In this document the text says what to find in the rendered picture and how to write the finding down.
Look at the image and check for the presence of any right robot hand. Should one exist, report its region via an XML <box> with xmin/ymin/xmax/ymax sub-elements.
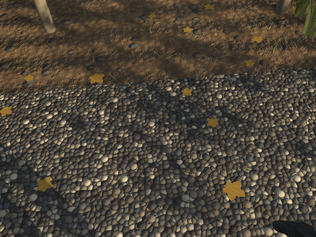
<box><xmin>273</xmin><ymin>220</ymin><xmax>316</xmax><ymax>237</ymax></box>

